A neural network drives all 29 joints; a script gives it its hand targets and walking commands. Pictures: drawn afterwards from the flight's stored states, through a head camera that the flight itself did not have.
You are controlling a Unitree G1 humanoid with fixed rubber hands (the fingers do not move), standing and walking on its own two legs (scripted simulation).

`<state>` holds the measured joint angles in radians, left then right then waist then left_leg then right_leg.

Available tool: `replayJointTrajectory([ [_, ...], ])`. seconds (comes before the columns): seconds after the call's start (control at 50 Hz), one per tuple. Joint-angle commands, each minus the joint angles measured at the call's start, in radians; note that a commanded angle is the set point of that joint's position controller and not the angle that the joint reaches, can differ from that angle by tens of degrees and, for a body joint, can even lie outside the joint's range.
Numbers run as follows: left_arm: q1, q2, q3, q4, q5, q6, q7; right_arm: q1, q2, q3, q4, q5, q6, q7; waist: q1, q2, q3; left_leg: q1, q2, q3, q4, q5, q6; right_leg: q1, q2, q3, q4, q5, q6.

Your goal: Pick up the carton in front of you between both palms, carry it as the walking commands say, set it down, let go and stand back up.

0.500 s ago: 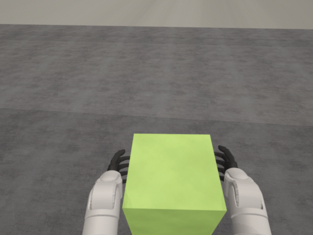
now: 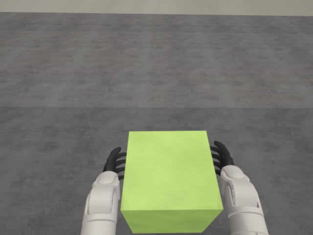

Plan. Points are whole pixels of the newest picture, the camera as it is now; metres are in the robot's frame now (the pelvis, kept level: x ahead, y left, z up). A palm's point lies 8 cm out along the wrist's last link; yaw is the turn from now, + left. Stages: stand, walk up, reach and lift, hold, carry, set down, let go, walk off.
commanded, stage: hold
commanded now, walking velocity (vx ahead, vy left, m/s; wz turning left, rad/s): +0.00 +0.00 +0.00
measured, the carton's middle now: (167, 184) +0.28 +0.00 -0.05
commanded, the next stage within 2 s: set down in 0.34 s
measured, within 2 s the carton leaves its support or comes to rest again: neither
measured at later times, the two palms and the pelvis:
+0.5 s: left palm (104, 172) +0.28 +0.17 +0.02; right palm (219, 173) +0.27 -0.13 +0.04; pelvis -0.02 +0.04 +0.00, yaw -3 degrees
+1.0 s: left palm (112, 189) +0.32 +0.19 -0.17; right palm (198, 183) +0.33 -0.11 -0.14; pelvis -0.06 +0.03 -0.09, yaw -4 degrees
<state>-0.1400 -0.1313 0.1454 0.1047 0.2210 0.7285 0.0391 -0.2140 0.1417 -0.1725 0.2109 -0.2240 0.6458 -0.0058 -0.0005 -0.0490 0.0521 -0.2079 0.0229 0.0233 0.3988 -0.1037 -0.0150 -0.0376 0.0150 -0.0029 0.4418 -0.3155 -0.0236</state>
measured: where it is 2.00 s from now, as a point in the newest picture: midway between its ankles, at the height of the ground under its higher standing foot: outside the picture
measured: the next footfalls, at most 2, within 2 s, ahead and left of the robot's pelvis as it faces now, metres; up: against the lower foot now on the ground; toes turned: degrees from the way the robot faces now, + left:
none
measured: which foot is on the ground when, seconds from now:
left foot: down 0.00-1.00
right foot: down 0.00-1.00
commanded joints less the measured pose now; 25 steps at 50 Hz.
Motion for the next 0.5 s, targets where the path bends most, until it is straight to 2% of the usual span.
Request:
replayJointTrajectory([
  [0.0, -0.491, -0.814, -0.547, -0.096, -0.215, -0.069, -0.194, -0.399, 0.848, 0.51, -0.029, 0.214, -0.022, 0.184, 0.005, 0.007, -0.249, 0.424, -0.122, -0.099, 0.051, 0.203, 0.017, -0.262, 0.011, 0.15, -0.139, 0.31, -0.007],
  [0.02, -0.484, -0.821, -0.521, -0.073, -0.197, -0.067, -0.192, -0.406, 0.84, 0.511, -0.012, 0.204, -0.018, 0.188, 0.022, 0.0, -0.231, 0.415, -0.123, -0.097, 0.048, 0.19, 0.017, -0.269, 0.007, 0.149, -0.144, 0.303, -0.004],
  [0.06, -0.483, -0.831, -0.52, -0.065, -0.189, -0.07, -0.188, -0.438, 0.85, 0.509, -0.004, 0.221, -0.023, 0.199, 0.035, 0.005, -0.216, 0.461, -0.121, -0.096, 0.05, 0.179, 0.025, -0.326, 0.001, 0.153, -0.154, 0.246, -0.005],
  [0.12, -0.487, -0.846, -0.525, -0.053, -0.187, -0.07, -0.193, -0.43, 0.848, 0.506, 0.007, 0.214, -0.023, 0.206, 0.021, 0.006, -0.223, 0.517, -0.115, -0.093, 0.042, 0.175, 0.022, -0.364, 0.01, 0.149, -0.164, 0.213, -0.006],
  [0.14, -0.493, -0.85, -0.522, -0.035, -0.187, -0.071, -0.193, -0.448, 0.848, 0.505, 0.017, 0.209, -0.026, 0.208, 0.032, 0.0, -0.225, 0.532, -0.105, -0.094, 0.035, 0.15, 0.026, -0.381, 0.008, 0.147, -0.172, 0.173, -0.009],
  [0.2, -0.527, -0.846, -0.531, -0.048, -0.19, -0.071, -0.202, -0.433, 0.854, 0.476, 0.027, 0.19, -0.035, 0.21, -0.001, 0.024, -0.212, 0.581, -0.098, -0.094, 0.034, 0.104, 0.021, -0.449, 0.008, 0.146, -0.179, 0.087, -0.03],
  [0.22, -0.52, -0.846, -0.53, -0.036, -0.186, -0.07, -0.205, -0.451, 0.852, 0.469, 0.045, 0.187, -0.036, 0.212, 0.013, 0.023, -0.207, 0.557, -0.091, -0.104, 0.026, 0.1, 0.02, -0.443, 0.012, 0.139, -0.176, 0.069, -0.032],
  [0.24, -0.533, -0.858, -0.552, -0.054, -0.2, -0.072, -0.209, -0.443, 0.861, 0.477, 0.04, 0.196, -0.039, 0.213, 0.007, 0.024, -0.208, 0.565, -0.092, -0.099, 0.034, 0.106, 0.02, -0.44, 0.01, 0.143, -0.174, 0.071, -0.038],
  [0.26, -0.553, -0.861, -0.55, -0.044, -0.201, -0.07, -0.212, -0.438, 0.864, 0.461, 0.048, 0.181, -0.039, 0.213, -0.014, 0.036, -0.22, 0.579, -0.086, -0.104, 0.031, 0.085, 0.018, -0.455, 0.01, 0.143, -0.175, 0.059, -0.044],
  [0.34, -0.58, -0.871, -0.56, -0.035, -0.215, -0.071, -0.224, -0.445, 0.886, 0.447, 0.069, 0.173, -0.045, 0.222, -0.016, 0.027, -0.225, 0.586, -0.067, -0.128, 0.021, 0.023, 0.011, -0.471, 0.013, 0.14, -0.163, 0.011, -0.057],
  [0.4, -0.615, -0.902, -0.526, 0.031, -0.205, -0.073, -0.224, -0.507, 0.871, 0.404, 0.121, 0.148, -0.061, 0.235, -0.021, 0.045, -0.192, 0.567, -0.058, -0.156, 0.013, -0.071, 0.01, -0.509, 0.013, 0.138, -0.132, -0.036, -0.069],
  [0.42, -0.657, -0.911, -0.488, 0.075, -0.199, -0.08, -0.223, -0.56, 0.851, 0.367, 0.159, 0.132, -0.07, 0.242, -0.016, 0.036, -0.202, 0.557, -0.046, -0.18, 0.019, -0.117, 0.009, -0.517, 0.013, 0.134, -0.107, -0.067, -0.071],
  [0.46, -0.713, -0.925, -0.428, 0.161, -0.178, -0.095, -0.224, -0.626, 0.842, 0.305, 0.226, 0.101, -0.096, 0.256, -0.028, 0.049, -0.191, 0.537, -0.042, -0.195, 0.016, -0.197, 0.004, -0.539, 0.017, 0.127, -0.077, -0.096, -0.071],
  [0.48, -0.74, -0.932, -0.394, 0.194, -0.161, -0.109, -0.222, -0.651, 0.842, 0.272, 0.273, 0.082, -0.111, 0.261, -0.017, 0.054, -0.178, 0.516, -0.037, -0.207, 0.016, -0.207, 0.002, -0.55, 0.016, 0.124, -0.063, -0.096, -0.071],
])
